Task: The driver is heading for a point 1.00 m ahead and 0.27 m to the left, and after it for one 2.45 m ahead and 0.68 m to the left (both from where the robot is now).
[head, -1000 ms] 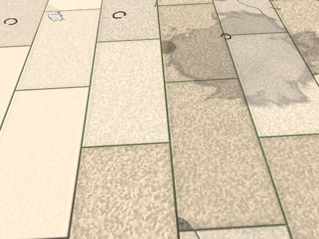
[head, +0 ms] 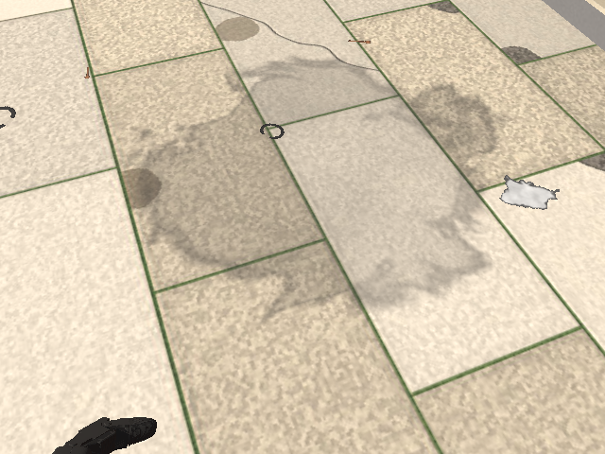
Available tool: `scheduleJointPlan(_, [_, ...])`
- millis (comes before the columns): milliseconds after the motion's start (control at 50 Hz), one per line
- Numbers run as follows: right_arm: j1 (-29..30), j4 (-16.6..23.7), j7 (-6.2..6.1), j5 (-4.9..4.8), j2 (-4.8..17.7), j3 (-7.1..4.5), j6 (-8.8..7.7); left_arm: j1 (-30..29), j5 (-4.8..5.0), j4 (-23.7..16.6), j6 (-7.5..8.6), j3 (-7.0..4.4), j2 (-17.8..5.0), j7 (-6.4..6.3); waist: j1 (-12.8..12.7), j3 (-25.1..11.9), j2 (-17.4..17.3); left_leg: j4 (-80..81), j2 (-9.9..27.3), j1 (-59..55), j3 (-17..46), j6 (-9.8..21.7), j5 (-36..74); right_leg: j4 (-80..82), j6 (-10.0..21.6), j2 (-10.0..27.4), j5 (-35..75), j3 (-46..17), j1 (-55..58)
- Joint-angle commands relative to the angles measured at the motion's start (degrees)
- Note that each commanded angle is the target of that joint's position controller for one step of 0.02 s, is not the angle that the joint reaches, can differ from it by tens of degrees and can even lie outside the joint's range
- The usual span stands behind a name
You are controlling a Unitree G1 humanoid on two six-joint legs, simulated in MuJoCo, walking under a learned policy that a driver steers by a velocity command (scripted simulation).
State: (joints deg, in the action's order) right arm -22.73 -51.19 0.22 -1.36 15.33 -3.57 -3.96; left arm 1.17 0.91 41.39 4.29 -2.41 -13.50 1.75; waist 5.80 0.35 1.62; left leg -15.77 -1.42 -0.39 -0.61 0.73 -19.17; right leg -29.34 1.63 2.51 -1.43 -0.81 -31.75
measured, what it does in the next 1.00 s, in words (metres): walks ahead: right foot, then left foot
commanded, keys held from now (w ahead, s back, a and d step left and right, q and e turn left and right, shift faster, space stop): w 0.16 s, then no key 0.68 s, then w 0.16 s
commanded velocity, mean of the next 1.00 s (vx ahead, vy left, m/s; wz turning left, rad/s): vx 0.22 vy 0.00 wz -0.01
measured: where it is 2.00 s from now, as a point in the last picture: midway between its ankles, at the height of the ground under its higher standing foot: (270, 329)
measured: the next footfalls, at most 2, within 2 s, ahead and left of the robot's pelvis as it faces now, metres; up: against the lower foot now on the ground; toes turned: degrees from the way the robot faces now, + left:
right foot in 0.04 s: +0.19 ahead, -0.12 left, +0.00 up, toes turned -1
left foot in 0.50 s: +0.41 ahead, +0.08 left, +0.00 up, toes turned +2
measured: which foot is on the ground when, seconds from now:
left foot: down 0.00-0.04, up 0.06-0.48, down 0.50-1.00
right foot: up 0.00-0.02, down 0.04-0.52, up 0.54-0.74, down 0.76-1.00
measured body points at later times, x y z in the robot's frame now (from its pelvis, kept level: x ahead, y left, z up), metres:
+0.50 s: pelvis +0.24 -0.02 +0.00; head +0.26 -0.02 +0.45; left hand +0.27 +0.25 -0.14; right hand +0.43 -0.26 -0.10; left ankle +0.36 +0.09 -0.73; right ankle +0.15 -0.12 -0.74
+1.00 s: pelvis +0.32 -0.03 +0.00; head +0.32 -0.03 +0.45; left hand +0.34 +0.24 -0.15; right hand +0.42 -0.29 -0.14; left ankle +0.35 +0.08 -0.73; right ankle +0.27 -0.16 -0.74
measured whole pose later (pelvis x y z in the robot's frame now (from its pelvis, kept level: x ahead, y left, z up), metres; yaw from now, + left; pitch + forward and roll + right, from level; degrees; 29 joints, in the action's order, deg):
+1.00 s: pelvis +0.32 -0.03 +0.00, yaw +0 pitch +0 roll +0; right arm -10.6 -55.1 -0.6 -0.6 14.2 -2.8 -1.5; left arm 17.8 0.6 58.1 1.4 -2.7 -13.4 -1.9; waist -1.1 -0.7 -0.2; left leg -37.1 -0.5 19.9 -1.8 2.7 -19.6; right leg -30.4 -0.3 1.7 -20.8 -0.9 -9.7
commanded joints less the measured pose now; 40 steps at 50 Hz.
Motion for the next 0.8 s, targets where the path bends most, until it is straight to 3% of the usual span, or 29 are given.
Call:
scheduleJointPlan(20, [1.3, 1.9, -0.52, -0.36, 10.5, -2.23, 0.25, 2.6, -0.20, -2.8, 1.45, -2.48, -7.3, 0.27, -6.5, -1.7, -7.6, -6.6, 14.1, 0.3, 6.4, 7.5, 38.0, 3.9, 3.1, -2.7, -2.9, 2.8, 10.4])
scheduleJointPlan(40, [1.8, 2.3, -0.65, -0.02, 9.3, -1.68, 0.32, 11.8, -0.49, -0.1, 1.46, -3.88, -10.4, -0.18, -10.5, -7.8, -6.2, -17.3, 11.3, 5.2, 3.8, 5.7, 40.6, 2.9, 5.2, -1.5, -1.6, 1.5, 24.6])
scheduleJointPlan(60, [1.3, 4.2, -0.79, 1.21, 5.7, -0.27, -0.07, 22.1, -1.43, 1.6, 1.26, -5.05, -15.2, -0.78, -13.5, -16.8, 1.9, -36.9, 6.6, 20.3, 0.3, 2.8, 24.3, 2.0, 10.5, 11.4, -2.3, -14.7, 43.8])
scheduleJointPlan(80, [-4.3, 4.3, -0.48, 0.79, 1.1, 1.15, -1.32, 23.7, -0.91, 2.7, 0.94, -5.21, -17.0, -0.33, -10.6, -22.3, 15.8, -51.7, -1.4, 38.0, 3.3, 0.7, -13.1, 9.0, 17.7, 20.3, -12.2, -38.3, 55.6])
scheduleJointPlan(100, [-0.4, 4.2, -0.13, -0.39, 7.6, -0.36, -2.16, 22.1, -0.12, 2.4, 0.80, -3.72, -11.5, -0.32, -12.1, -17.2, 9.8, -57.3, 2.0, 44.6, 7.7, 1.1, -12.9, 11.1, 15.9, 18.4, -18.1, -36.8, 52.5])
scheduleJointPlan(120, [4.3, 5.6, 0.08, -0.94, 9.2, -0.82, -2.72, 18.0, -0.04, 1.8, 0.79, -2.95, -9.6, -0.43, -11.3, -9.9, 7.1, -56.6, 4.7, 46.3, 6.1, 1.8, -7.3, 12.2, 13.6, 16.3, -14.8, -28.3, 44.8])
scheduleJointPlan(140, [6.8, 5.8, -0.19, -0.29, 8.3, -0.74, -2.81, 14.4, -0.59, 1.3, 0.76, -2.61, -8.8, -0.34, -9.7, -6.3, 2.7, -53.8, 6.9, 44.1, 4.9, 1.7, -2.3, 13.8, 12.4, 13.9, -9.8, -23.1, 37.5])
scheduleJointPlan(160, [7.7, 6.0, -0.33, 0.49, 7.8, -1.00, -2.53, 12.1, -1.03, 1.1, 0.86, -2.19, -7.4, -0.14, -8.2, -3.5, 2.1, -50.8, 8.3, 42.1, 4.7, 1.2, 0.7, 15.7, 12.1, 12.1, -4.8, -19.5, 32.0])
scheduleJointPlan(180, [6.9, 5.8, -0.31, 0.66, 7.0, -1.04, -1.94, 10.6, -1.59, 1.0, 1.03, -1.86, -6.6, -0.07, -6.4, -2.6, 3.0, -49.5, 8.9, 38.7, 4.8, 0.7, 2.3, 16.8, 11.9, 11.0, 3.3, -16.6, 28.1])
scheduleJointPlan(240, [5.4, 5.6, -0.76, 1.32, 4.3, -0.65, -0.24, 10.1, -1.38, 2.7, 1.78, -1.97, -7.4, -0.29, -3.7, -2.5, 2.2, -44.0, 8.2, 34.2, 3.3, -1.7, 3.8, 16.6, 12.5, 9.7, 27.8, -8.1, 22.4])
scheduleJointPlan(280, [8.4, 6.6, -0.88, 1.81, 3.0, -0.11, 0.10, 10.2, -1.33, 3.8, 1.41, -2.12, -8.5, -1.05, -3.8, -2.2, 2.3, -36.2, 7.6, 33.2, 2.4, -2.5, 9.6, 16.4, 11.5, 8.1, 32.9, -3.7, 20.9])
scheduleJointPlan(320, [12.0, 7.3, -0.59, 1.75, 2.2, 0.40, 0.02, 11.2, -1.23, 4.8, 0.81, -2.10, -9.1, -1.57, -5.2, -2.6, 2.7, -26.9, 6.1, 29.3, 1.1, -2.1, 17.3, 16.2, 9.8, 5.8, 31.8, -0.4, 19.9])
scheduleJointPlan(400, [17.2, 8.4, 0.10, 1.51, 3.5, 0.34, 0.12, 14.3, -0.87, 7.7, -0.17, -1.96, -10.0, -2.00, -7.2, -3.4, 2.7, -18.0, 4.3, 26.3, 1.9, -1.2, 23.0, 14.5, 9.1, 7.4, 26.9, -1.7, 24.9])
scheduleJointPlan(440, [18.1, 8.9, 0.47, 1.90, 4.8, 0.04, -0.12, 13.9, -0.66, 8.5, -0.79, -2.01, -10.2, -2.18, -6.9, -3.3, 2.7, -15.6, 4.0, 25.9, 2.3, 0.2, 19.7, 11.2, 8.6, 8.7, 25.7, -3.4, 27.5])
scheduleJointPlan(480, [14.2, 7.4, 0.58, 2.48, 5.9, -0.52, -0.46, 12.8, -0.24, 9.1, -1.45, -1.79, -9.6, -2.43, -4.3, -4.6, 1.6, -8.9, 2.9, 19.4, 1.4, 2.0, 23.8, 5.2, 6.4, 7.0, 22.2, -3.6, 28.1])
scheduleJointPlan(500, [12.2, 6.7, 0.15, 2.97, 8.9, -1.28, -0.60, 15.2, -0.98, 9.3, -1.35, -1.51, -8.8, -2.52, -4.6, -7.0, -1.5, -8.3, 5.8, 11.7, 4.0, 3.6, 43.2, 0.3, 3.8, 3.5, 18.4, -2.2, 26.0])
scheduleJointPlan(520, [10.8, 6.8, -0.22, 3.64, 11.5, -1.55, -0.38, 20.8, -2.22, 9.8, -0.74, -0.71, -6.4, -2.29, -7.3, -12.7, -8.0, -13.6, 13.6, -2.5, 10.6, 8.9, 62.5, -7.6, 1.0, -0.4, 1.7, -0.9, 17.2])
scheduleJointPlan(540, [9.3, 6.1, -0.43, 3.43, 7.0, -0.54, 0.62, 24.5, -1.81, 11.7, -0.82, 0.41, -3.5, -2.28, -6.3, -18.2, -13.4, -13.4, 20.3, -8.5, 17.9, 16.2, 63.6, -15.9, -1.8, -3.0, -19.9, -0.5, 11.6])
scheduleJointPlan(560, [8.6, 5.5, -0.16, 2.49, 3.7, 0.51, 1.28, 20.9, -1.02, 11.3, -1.82, -0.13, -6.2, -2.27, -4.5, -17.1, -13.2, -10.0, 21.5, -5.7, 21.8, 17.9, 54.7, -21.8, -3.4, -3.1, -36.7, -2.2, 8.8])
scheduleJointPlan(580, [10.4, 5.2, 0.13, 2.12, 3.7, 0.85, 1.55, 17.8, -0.31, 10.4, -3.05, -0.70, -7.8, -2.54, -4.7, -13.5, -10.4, -7.3, 20.5, -1.1, 22.1, 16.3, 41.3, -24.5, -3.8, -1.8, -39.1, -3.4, 6.3])
scheduleJointPlan(600, [13.1, 5.5, 0.16, 2.16, 4.5, 0.76, 1.75, 16.0, -0.26, 10.3, -4.41, -0.99, -7.9, -3.07, -5.3, -10.2, -8.0, -4.9, 19.4, 3.8, 21.2, 14.6, 30.2, -25.2, -4.3, -0.8, -36.9, -3.4, 5.7])
scheduleJointPlan(640, [19.6, 6.4, -0.20, 2.43, 6.1, 0.31, 2.09, 15.7, -0.78, 10.6, -6.39, -1.21, -7.1, -4.04, -7.7, -5.8, -9.1, -0.4, 16.3, 14.5, 17.7, 11.3, 15.1, -19.4, -4.9, 0.8, -30.3, -3.0, 10.1])
scheduleJointPlan(680, [22.0, 6.2, -0.59, 2.80, 5.5, 0.30, 2.67, 17.5, -1.03, 12.2, -6.65, -0.85, -5.2, -4.35, -8.8, -5.3, -10.4, 1.0, 13.0, 20.4, 13.0, 9.5, 9.8, -11.9, -4.7, -0.2, -22.4, -0.9, 17.4])
scheduleJointPlan(740, [20.5, 4.3, -0.95, 1.65, 4.1, 0.69, 3.03, 18.4, -2.08, 14.0, -6.31, -0.83, -4.4, -3.71, -9.4, -5.7, -8.7, 0.0, 9.5, 23.2, 8.7, 6.0, -3.6, -0.1, -2.8, -1.6, -9.2, 1.4, 25.6])
scheduleJointPlan(760, [18.9, 3.2, -0.87, 1.72, 3.4, 0.98, 2.98, 17.0, -2.73, 13.4, -6.30, -0.89, -5.6, -3.64, -8.5, -3.8, -6.9, -0.4, 8.3, 24.1, 8.0, 3.5, -8.9, 2.8, -1.5, 0.4, -8.9, -0.7, 25.0])
scheduleJointPlan(780, [18.2, 3.0, -0.75, 2.19, 3.7, 0.91, 3.00, 15.5, -2.46, 12.5, -6.23, -1.15, -7.9, -3.91, -6.9, -1.1, -4.0, -2.0, 6.4, 23.6, 6.6, 1.5, -10.2, 5.6, 0.1, 3.0, -14.8, -3.1, 21.2])
scheduleJointPlan(800, [17.9, 3.1, -0.98, 2.22, 3.2, 0.82, 3.13, 14.0, -1.74, 13.4, -5.91, -1.59, -9.5, -3.87, -5.1, 1.3, 2.6, -4.0, 3.4, 18.2, 3.0, -0.1, -4.8, 7.3, 1.4, 2.3, -26.2, -3.6, 12.4])
Over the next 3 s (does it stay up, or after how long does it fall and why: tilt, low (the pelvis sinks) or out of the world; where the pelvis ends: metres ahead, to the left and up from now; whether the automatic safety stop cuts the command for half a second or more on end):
stays up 1.02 0.23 0.00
